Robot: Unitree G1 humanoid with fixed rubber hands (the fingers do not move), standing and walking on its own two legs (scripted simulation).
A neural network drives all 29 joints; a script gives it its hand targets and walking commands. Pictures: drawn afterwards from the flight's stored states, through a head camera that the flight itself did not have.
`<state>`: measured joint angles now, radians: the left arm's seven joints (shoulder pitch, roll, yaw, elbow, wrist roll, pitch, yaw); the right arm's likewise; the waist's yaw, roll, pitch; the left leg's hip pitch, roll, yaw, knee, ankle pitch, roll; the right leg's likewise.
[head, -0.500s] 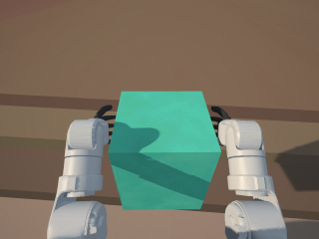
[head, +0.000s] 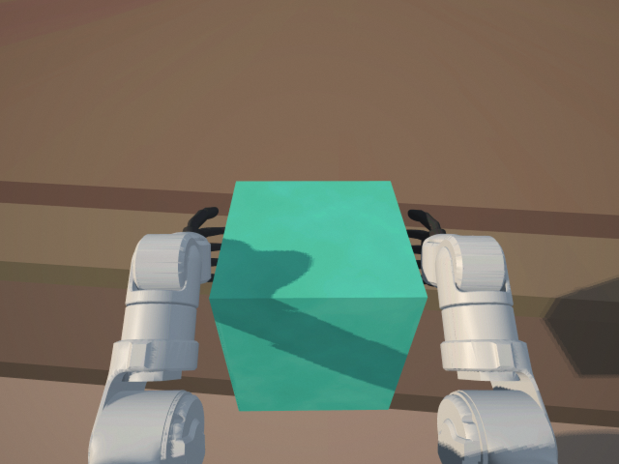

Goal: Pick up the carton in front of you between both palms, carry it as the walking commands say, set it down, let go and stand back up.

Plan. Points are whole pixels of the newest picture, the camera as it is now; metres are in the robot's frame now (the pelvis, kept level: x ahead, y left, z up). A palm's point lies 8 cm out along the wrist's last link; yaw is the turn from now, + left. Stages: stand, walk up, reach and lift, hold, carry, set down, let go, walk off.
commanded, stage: carry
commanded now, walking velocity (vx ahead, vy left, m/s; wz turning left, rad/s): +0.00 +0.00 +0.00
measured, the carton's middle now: (313, 297) +0.33 +0.00 +0.06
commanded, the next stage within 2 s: none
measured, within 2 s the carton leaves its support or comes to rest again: neither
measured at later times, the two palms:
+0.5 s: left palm (201, 256) +0.34 +0.14 +0.13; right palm (440, 259) +0.34 -0.16 +0.13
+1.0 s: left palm (204, 255) +0.34 +0.14 +0.13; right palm (441, 257) +0.34 -0.16 +0.13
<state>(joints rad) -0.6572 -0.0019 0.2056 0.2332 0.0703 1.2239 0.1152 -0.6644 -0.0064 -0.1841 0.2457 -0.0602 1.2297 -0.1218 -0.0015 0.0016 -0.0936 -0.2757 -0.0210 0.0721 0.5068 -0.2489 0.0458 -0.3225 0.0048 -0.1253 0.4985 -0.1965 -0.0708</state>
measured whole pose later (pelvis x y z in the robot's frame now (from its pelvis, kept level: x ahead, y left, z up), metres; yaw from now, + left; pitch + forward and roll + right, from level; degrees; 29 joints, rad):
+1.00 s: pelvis +0.00 -0.01 +0.00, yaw +0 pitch +1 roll +1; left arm -0.65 0.00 0.20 0.21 0.07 1.22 0.12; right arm -0.66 0.00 -0.19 0.22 -0.06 1.23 -0.13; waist 0.00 0.00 -0.08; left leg -0.28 0.00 0.07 0.51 -0.25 0.03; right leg -0.32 0.02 -0.14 0.50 -0.20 -0.09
